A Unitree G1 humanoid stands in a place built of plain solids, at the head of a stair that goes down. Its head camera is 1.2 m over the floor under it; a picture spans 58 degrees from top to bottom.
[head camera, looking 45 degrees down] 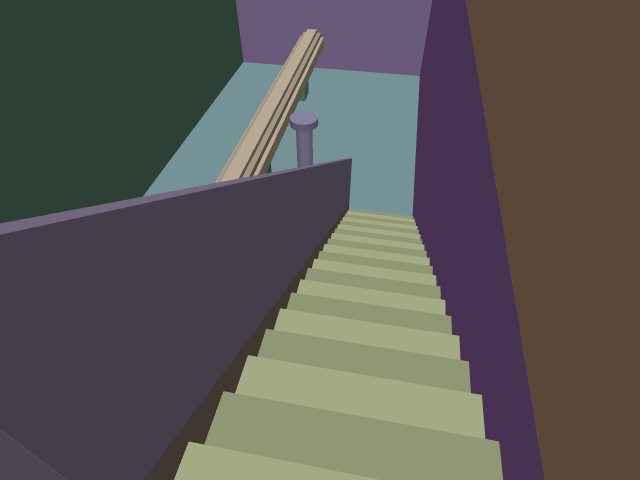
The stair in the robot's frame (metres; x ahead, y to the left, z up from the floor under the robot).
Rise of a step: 0.15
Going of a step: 0.24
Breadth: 0.98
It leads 11 degrees to the right of straight ahead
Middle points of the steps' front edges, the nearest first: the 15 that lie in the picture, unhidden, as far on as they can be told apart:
0.64 -0.12 -0.31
0.88 -0.17 -0.46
1.11 -0.21 -0.62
1.35 -0.26 -0.77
1.58 -0.30 -0.93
1.82 -0.34 -1.08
2.05 -0.39 -1.24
2.29 -0.43 -1.39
2.53 -0.48 -1.55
2.76 -0.52 -1.70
3.00 -0.56 -1.86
3.23 -0.61 -2.01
3.47 -0.65 -2.17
3.70 -0.69 -2.32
3.94 -0.74 -2.47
